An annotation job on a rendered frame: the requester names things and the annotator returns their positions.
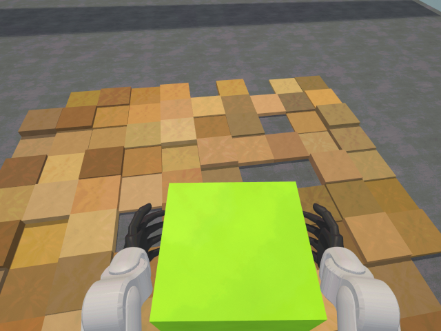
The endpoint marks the robot left hand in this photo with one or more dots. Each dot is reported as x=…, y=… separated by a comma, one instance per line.
x=138, y=232

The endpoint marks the robot right hand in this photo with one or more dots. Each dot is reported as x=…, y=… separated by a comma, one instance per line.
x=328, y=232

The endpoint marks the carton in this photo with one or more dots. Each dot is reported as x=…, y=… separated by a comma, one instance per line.
x=235, y=256

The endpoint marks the robot right forearm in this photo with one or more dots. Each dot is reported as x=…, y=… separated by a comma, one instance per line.
x=362, y=302

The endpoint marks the robot left forearm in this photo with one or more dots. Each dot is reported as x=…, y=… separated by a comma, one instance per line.
x=114, y=302

